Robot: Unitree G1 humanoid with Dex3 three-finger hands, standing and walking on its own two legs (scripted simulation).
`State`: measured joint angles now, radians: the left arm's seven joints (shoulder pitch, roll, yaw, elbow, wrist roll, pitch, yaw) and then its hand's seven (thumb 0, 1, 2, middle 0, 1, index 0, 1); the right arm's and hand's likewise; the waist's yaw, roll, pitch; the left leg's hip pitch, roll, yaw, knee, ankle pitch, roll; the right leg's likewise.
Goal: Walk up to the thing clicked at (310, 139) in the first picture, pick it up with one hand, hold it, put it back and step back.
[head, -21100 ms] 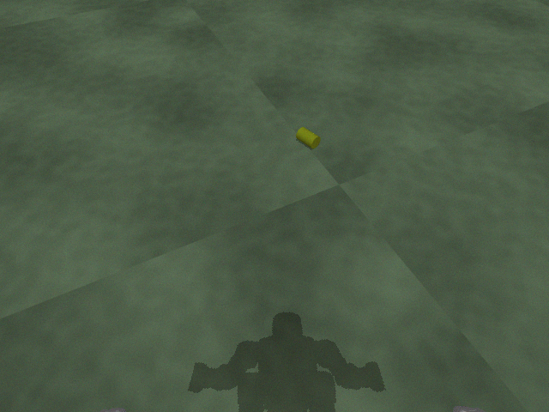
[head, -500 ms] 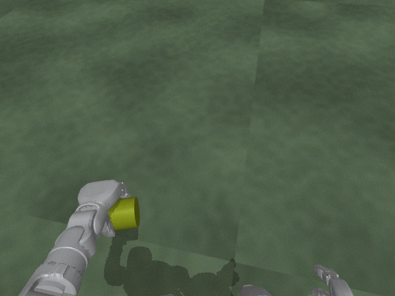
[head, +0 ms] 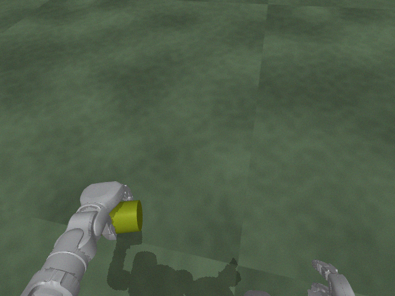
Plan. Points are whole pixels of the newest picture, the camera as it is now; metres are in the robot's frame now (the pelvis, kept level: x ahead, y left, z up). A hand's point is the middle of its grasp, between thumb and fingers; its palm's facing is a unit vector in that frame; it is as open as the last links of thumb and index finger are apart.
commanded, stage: hold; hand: left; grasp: from above
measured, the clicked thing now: (115, 217) +0.30 +0.22 -0.09
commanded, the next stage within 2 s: crouch in 1.08 s
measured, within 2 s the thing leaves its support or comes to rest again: neither
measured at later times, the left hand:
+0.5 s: hand (110, 219) +0.28 +0.21 -0.04, palm faces -0.47 -0.04 -0.88, open 9.7 cm
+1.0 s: hand (109, 215) +0.29 +0.22 -0.03, palm faces -0.48 -0.04 -0.88, open 9.7 cm
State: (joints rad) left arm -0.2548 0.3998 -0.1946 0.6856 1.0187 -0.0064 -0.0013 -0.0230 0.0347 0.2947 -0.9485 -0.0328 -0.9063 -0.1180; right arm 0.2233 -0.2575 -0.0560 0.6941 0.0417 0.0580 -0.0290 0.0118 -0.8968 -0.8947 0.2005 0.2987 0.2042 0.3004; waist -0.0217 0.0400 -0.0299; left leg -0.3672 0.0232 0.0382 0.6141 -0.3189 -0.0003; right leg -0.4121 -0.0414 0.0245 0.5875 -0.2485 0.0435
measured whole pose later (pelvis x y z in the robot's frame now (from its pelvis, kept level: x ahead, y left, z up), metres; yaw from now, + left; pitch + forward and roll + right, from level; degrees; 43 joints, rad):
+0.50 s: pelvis -0.01 -0.01 +0.01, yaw +0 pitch +1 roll +0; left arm -0.23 0.40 -0.20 0.62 1.00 -0.02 -0.05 -0.02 0.05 0.26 -0.97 0.00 -0.93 -0.08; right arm 0.19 -0.26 -0.04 0.68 0.05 0.05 -0.05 0.01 -0.90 -0.90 0.20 0.30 0.20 0.30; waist -0.01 0.05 0.00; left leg -0.30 0.02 0.04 0.55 -0.27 -0.01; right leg -0.36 -0.04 0.02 0.54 -0.21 0.03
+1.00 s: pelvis +0.00 -0.01 +0.01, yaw +0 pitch +1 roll +0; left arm -0.24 0.41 -0.20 0.61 1.00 -0.02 -0.07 -0.02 0.05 0.26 -0.96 -0.01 -0.92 -0.09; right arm 0.18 -0.25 -0.03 0.68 0.06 0.06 -0.06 0.01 -0.90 -0.90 0.20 0.30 0.20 0.30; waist 0.00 0.04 0.01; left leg -0.27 0.02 0.04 0.51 -0.26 -0.01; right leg -0.32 -0.04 0.02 0.51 -0.21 0.03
